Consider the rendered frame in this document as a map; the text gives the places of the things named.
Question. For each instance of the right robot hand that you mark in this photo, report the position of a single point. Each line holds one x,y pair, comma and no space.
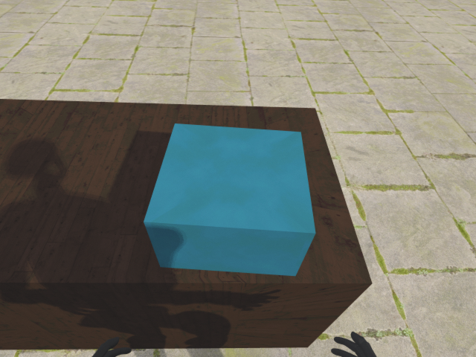
360,346

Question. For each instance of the left robot hand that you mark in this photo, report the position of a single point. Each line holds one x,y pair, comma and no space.
105,349

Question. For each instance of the pedestal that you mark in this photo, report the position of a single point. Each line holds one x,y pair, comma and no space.
77,266

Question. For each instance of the carton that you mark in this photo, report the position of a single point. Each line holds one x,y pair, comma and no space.
232,199

